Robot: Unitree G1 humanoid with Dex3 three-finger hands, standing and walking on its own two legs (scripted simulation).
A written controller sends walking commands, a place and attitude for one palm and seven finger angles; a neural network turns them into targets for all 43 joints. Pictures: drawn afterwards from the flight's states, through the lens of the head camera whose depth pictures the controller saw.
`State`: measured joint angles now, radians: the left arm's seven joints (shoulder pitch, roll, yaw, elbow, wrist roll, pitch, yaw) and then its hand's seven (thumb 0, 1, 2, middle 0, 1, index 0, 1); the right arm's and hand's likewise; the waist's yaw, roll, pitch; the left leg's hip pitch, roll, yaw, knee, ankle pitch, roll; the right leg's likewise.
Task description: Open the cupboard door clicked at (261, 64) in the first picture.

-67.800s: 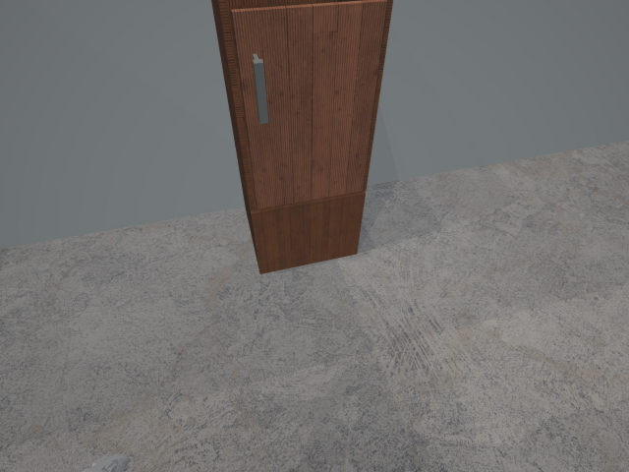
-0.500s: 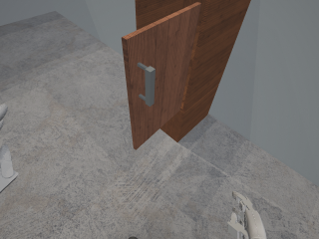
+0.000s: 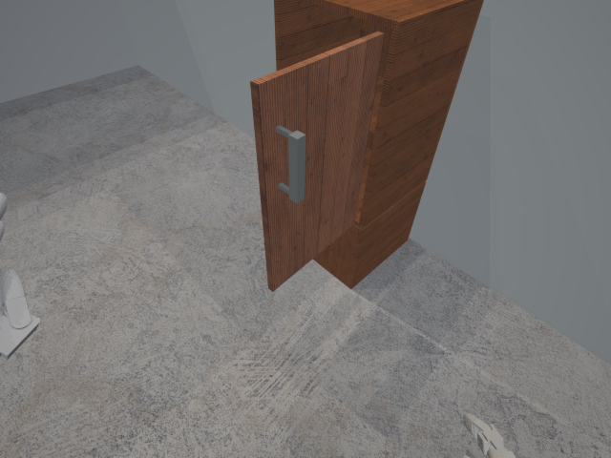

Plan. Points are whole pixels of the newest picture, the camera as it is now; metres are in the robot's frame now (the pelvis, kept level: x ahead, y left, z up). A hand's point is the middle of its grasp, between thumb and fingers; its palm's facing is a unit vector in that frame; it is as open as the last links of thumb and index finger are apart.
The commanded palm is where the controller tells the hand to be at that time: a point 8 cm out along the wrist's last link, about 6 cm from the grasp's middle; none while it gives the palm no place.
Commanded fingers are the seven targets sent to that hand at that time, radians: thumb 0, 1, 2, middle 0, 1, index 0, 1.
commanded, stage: stop stepping back and stand still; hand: left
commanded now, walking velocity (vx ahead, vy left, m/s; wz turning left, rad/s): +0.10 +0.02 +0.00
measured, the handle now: (289, 164) +0.64 +0.07 +0.04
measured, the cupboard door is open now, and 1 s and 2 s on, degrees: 93 93 93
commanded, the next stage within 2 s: let the arm hang, fingers relaxed in 0.22 s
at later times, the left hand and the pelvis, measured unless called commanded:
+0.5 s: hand (136, 427) +0.18 +0.24 -0.06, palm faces +0.07 -0.92 -0.39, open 7.4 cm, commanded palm none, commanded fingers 0.00 0.90 0.90 -0.20 -0.30 -0.20 -0.30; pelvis +0.00 +0.01 +0.00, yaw +3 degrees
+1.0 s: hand out of the picture -0.01 +0.23 -0.14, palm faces +0.05 -0.94 -0.32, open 7.4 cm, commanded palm none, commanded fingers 0.00 0.90 0.90 -0.20 -0.30 -0.20 -0.30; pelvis -0.02 +0.00 +0.02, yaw +2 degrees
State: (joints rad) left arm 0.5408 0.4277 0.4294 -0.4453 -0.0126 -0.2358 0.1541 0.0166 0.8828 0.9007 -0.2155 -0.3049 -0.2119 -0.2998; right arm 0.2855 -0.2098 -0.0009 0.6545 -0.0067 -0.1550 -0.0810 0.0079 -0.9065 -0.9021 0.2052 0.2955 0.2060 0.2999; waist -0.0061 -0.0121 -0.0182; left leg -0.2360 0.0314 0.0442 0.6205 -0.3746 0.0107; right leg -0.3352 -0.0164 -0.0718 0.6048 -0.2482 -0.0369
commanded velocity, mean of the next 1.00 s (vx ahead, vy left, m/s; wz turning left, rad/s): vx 0.00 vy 0.00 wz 0.00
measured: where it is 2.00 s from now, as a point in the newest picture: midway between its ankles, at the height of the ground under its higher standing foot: outside the picture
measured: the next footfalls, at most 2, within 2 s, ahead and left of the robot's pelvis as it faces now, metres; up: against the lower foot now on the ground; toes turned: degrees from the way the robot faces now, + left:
none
